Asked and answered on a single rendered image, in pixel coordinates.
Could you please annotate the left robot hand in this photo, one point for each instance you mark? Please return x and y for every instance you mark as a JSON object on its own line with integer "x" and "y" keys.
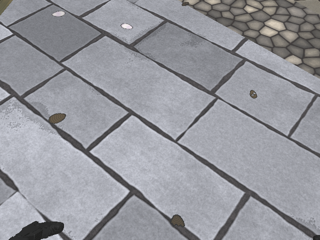
{"x": 38, "y": 231}

